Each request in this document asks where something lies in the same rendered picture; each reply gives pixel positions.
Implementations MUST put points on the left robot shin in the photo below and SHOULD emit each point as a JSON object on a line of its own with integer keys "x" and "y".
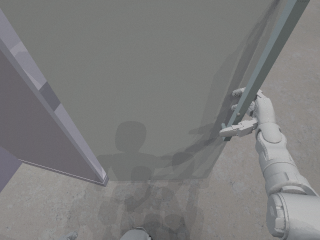
{"x": 141, "y": 228}

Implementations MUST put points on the robot right forearm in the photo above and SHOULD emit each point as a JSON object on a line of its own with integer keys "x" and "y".
{"x": 278, "y": 168}

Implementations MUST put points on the handle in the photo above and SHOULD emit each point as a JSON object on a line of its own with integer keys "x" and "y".
{"x": 282, "y": 31}

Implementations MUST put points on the right robot upper arm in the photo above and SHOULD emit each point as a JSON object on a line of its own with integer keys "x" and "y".
{"x": 293, "y": 216}

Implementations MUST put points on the left robot thigh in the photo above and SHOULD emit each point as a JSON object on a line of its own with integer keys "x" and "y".
{"x": 136, "y": 234}

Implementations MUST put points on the robot right hand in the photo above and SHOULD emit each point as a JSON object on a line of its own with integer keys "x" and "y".
{"x": 261, "y": 111}

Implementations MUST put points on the fridge door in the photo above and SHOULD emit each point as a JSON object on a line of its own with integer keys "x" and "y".
{"x": 147, "y": 83}

